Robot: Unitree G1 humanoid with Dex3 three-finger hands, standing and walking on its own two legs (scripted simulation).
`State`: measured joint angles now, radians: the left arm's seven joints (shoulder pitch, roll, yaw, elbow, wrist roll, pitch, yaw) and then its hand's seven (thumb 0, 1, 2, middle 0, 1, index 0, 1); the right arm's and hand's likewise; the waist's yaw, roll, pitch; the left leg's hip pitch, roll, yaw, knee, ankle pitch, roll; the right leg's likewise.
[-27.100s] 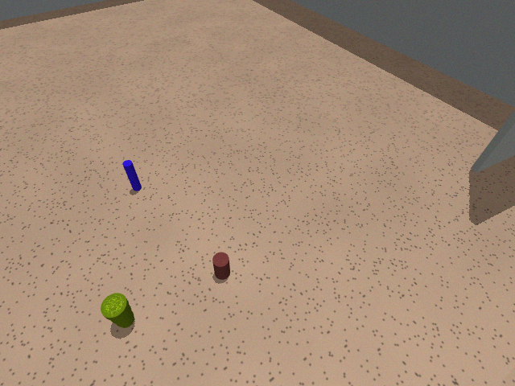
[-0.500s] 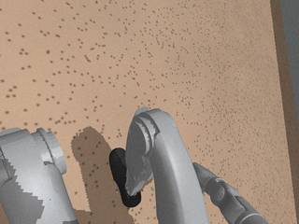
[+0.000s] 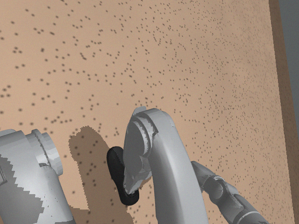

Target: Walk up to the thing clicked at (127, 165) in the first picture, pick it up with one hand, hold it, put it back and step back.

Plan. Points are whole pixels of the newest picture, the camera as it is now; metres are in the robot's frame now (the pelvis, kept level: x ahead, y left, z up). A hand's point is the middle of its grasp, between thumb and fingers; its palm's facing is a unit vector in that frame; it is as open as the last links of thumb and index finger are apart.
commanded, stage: settle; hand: left
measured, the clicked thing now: out of the picture +0.44 +0.33 -0.19
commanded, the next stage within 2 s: lift in 2.00 s
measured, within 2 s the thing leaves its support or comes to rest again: leaves its support in 0.40 s
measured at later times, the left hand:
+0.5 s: hand out of the picture +0.43 +0.33 -0.15, palm faces +0.43 -0.90 +0.00, open 5.8 cm
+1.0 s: hand out of the picture +0.41 +0.36 -0.03, palm faces +0.43 -0.90 -0.04, open 5.8 cm
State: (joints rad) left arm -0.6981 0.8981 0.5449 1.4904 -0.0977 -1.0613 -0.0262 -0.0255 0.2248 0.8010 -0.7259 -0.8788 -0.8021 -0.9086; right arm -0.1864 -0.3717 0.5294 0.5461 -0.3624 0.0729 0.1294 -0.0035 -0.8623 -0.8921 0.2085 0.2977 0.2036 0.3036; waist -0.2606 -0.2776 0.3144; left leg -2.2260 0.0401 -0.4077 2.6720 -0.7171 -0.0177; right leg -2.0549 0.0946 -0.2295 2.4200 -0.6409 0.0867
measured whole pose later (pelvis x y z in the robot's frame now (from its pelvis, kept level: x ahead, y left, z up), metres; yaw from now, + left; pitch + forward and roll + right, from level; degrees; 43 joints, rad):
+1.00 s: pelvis +0.01 -0.01 +0.03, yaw +5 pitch +24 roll -13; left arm -0.62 0.63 0.48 0.96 -0.12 -0.66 -0.13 -0.03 0.00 1.23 -0.94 -1.16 -1.04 -1.20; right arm 0.02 -0.30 0.22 0.60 -0.16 0.10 0.11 0.00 -0.87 -0.89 0.21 0.30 0.20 0.30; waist -0.16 -0.09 0.04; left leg -2.27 0.04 -0.25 2.50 -0.69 0.00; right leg -2.12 0.02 -0.13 2.36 -0.69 0.05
